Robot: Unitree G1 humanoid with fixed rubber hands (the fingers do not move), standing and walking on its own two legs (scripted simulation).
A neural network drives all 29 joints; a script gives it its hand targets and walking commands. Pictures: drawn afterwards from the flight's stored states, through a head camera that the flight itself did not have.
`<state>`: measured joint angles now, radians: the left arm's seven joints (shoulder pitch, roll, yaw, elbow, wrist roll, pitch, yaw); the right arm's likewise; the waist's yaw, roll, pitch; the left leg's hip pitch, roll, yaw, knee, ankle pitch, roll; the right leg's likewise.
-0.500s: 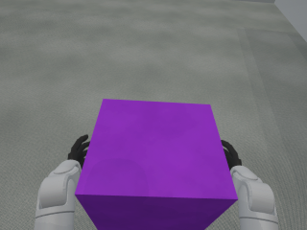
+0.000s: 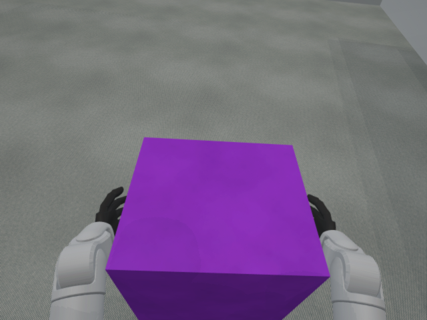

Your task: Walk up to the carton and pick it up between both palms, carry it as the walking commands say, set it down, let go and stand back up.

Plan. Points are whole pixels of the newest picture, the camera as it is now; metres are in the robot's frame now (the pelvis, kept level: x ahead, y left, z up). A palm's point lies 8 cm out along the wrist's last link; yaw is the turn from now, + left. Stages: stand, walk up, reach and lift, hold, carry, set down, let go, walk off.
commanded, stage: carry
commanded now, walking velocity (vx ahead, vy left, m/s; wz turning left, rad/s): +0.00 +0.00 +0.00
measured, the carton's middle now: (213, 235) +0.28 +0.01 -0.02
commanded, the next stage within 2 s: none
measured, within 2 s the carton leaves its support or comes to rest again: neither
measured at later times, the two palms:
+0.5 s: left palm (104, 227) +0.25 +0.20 +0.07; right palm (331, 251) +0.22 -0.19 +0.06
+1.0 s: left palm (155, 223) +0.27 +0.11 +0.05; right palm (380, 308) +0.14 -0.25 +0.04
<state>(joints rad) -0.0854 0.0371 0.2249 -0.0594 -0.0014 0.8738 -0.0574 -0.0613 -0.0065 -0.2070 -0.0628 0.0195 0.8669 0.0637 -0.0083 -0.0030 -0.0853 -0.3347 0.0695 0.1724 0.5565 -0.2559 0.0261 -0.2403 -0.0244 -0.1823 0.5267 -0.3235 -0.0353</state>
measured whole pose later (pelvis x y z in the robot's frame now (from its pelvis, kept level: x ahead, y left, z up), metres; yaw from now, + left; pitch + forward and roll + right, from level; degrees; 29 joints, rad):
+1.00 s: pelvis -0.04 +0.00 -0.03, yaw -18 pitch +2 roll +2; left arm -0.10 0.05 0.27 -0.33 -0.07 1.15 -0.03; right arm -0.03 0.07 -0.23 -0.35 0.05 1.11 0.01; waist 0.00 -0.02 -0.05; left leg -0.41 0.17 0.33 0.77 -0.37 0.01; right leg -0.48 -0.04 -0.06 0.88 -0.47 0.02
